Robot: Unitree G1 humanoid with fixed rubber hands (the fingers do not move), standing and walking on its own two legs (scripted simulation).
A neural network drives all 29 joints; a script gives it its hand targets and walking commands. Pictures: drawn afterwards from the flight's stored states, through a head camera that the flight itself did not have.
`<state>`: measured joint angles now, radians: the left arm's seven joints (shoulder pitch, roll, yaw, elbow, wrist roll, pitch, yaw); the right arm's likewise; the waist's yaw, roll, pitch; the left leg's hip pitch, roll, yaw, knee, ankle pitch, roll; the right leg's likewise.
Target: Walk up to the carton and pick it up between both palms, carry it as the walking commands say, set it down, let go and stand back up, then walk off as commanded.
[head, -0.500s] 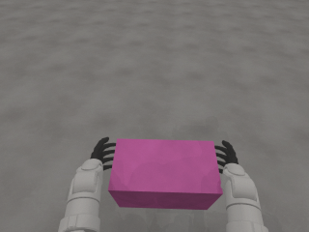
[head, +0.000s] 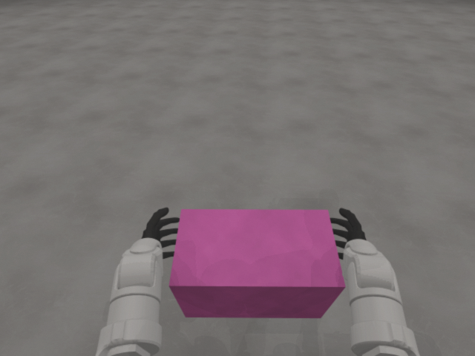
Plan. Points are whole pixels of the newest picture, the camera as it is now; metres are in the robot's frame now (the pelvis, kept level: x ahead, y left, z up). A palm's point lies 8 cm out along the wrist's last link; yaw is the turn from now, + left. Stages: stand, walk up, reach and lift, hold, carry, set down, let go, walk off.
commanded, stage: reach and lift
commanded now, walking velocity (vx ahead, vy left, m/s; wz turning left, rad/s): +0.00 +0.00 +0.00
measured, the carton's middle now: (253, 265) +0.30 -0.02 -0.03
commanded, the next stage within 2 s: hold in 0.56 s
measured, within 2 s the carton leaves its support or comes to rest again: neither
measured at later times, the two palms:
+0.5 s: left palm (147, 253) +0.29 +0.17 +0.05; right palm (348, 246) +0.30 -0.19 +0.04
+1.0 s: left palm (146, 258) +0.28 +0.17 +0.04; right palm (350, 253) +0.28 -0.19 +0.04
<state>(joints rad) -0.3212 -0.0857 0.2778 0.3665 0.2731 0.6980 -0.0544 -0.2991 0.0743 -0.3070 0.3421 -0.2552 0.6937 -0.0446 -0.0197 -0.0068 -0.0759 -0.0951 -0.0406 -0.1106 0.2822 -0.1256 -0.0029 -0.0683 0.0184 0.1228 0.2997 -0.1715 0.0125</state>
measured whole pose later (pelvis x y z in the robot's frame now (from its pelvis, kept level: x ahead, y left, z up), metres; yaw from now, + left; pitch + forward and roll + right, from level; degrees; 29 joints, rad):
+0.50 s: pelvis +0.01 -0.01 +0.00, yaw +0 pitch -3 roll +0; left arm -0.27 -0.08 0.28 0.29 0.28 0.71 -0.08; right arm -0.26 0.09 -0.27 0.31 -0.24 0.68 -0.06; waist 0.01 0.00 -0.08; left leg -0.08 -0.02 -0.12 0.26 -0.12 -0.02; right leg -0.05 0.04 0.11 0.28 -0.17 -0.01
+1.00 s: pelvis +0.00 -0.01 +0.00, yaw +0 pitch -4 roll +0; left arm -0.23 -0.11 0.27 0.25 0.28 0.71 -0.06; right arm -0.22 0.09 -0.27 0.28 -0.23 0.69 -0.05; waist 0.01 -0.01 -0.07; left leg -0.07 -0.03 -0.11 0.26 -0.12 -0.01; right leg -0.05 0.03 0.12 0.28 -0.17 0.00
